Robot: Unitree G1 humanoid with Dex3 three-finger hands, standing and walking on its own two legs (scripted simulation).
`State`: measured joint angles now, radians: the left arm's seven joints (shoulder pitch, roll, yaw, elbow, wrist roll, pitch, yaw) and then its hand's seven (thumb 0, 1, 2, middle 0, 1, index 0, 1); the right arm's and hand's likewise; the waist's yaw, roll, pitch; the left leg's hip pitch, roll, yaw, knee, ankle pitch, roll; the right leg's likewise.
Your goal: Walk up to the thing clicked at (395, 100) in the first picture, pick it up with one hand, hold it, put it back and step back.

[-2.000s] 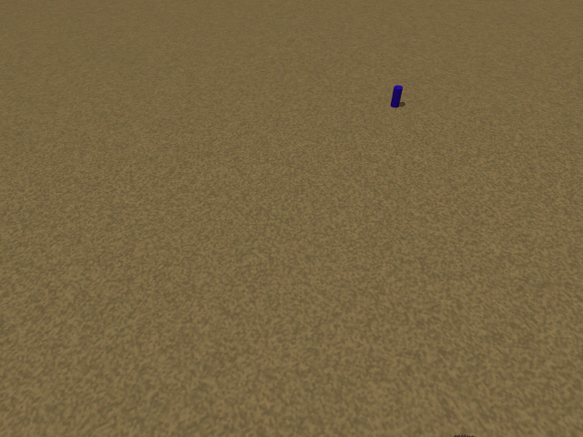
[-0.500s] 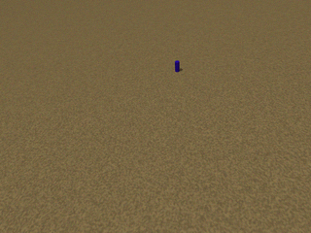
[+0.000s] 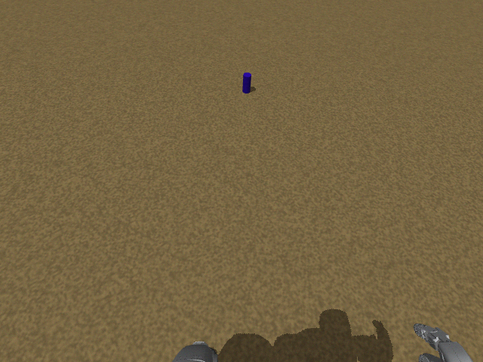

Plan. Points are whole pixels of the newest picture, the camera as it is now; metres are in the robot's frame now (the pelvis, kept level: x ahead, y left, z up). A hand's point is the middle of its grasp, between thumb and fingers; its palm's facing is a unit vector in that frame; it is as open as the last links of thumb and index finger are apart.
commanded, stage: walk up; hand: left
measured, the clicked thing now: (246, 83) +1.81 +0.11 -0.69
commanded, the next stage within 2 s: none
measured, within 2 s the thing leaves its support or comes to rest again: neither
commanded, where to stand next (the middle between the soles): +1.49 -0.07 m, yaw -4 degrees
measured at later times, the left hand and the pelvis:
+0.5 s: hand (184, 187) +0.49 +0.20 -0.10, palm faces -0.11 -0.92 -0.38, open 7.4 cm; pelvis +0.32 -0.05 +0.00, yaw -4 degrees
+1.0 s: hand (176, 153) +0.64 +0.25 -0.15, palm faces -0.11 -0.93 -0.36, open 7.4 cm; pelvis +0.59 -0.02 +0.01, yaw -5 degrees
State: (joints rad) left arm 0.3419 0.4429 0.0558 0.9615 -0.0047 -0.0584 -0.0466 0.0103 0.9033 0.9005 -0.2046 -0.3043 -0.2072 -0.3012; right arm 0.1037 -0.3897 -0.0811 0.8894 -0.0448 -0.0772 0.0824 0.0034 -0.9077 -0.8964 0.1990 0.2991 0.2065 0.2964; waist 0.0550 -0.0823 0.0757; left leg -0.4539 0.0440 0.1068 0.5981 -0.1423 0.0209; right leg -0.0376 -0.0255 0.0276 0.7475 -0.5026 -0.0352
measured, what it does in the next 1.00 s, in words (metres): walks ahead: right foot, then left foot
